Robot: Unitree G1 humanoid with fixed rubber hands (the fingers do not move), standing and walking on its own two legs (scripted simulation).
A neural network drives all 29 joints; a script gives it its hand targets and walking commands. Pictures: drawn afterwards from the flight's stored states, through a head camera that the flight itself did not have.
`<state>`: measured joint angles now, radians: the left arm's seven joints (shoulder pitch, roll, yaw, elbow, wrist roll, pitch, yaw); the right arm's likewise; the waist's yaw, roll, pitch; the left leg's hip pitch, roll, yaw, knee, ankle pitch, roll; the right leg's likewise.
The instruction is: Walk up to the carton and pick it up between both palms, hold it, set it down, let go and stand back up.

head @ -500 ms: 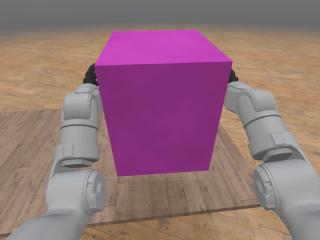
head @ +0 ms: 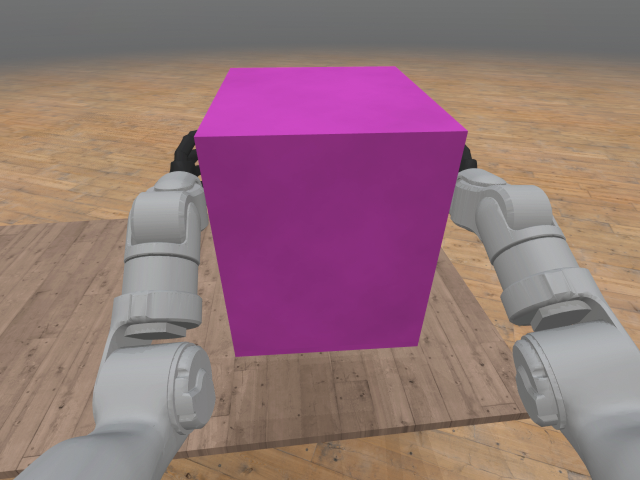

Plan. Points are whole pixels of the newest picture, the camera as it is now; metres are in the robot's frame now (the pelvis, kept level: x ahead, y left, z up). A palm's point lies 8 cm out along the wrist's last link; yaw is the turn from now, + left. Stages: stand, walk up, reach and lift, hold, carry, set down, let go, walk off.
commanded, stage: hold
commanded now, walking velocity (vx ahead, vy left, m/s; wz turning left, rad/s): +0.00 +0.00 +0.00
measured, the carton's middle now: (320, 202) +0.42 +0.01 +0.23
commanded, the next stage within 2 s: none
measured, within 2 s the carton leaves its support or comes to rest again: neither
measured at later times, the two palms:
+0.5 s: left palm (185, 186) +0.37 +0.17 +0.28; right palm (461, 185) +0.36 -0.16 +0.28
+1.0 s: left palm (180, 185) +0.36 +0.17 +0.29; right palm (458, 183) +0.36 -0.15 +0.28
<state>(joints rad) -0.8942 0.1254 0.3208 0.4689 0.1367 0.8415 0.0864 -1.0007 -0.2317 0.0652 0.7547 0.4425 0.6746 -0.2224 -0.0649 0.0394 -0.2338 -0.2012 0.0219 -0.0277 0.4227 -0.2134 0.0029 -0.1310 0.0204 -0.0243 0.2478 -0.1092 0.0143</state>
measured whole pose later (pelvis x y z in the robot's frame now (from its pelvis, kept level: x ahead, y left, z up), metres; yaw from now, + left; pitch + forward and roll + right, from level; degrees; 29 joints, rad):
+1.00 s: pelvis -0.01 +0.00 +0.00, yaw +1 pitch -1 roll -2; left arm -0.93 0.13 0.33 0.51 0.14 0.83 0.09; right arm -1.02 -0.21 0.00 0.79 0.41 0.68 -0.22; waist -0.07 0.03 -0.24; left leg -0.21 0.01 -0.04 0.43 -0.21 0.01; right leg -0.13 0.01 -0.03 0.25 -0.11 0.02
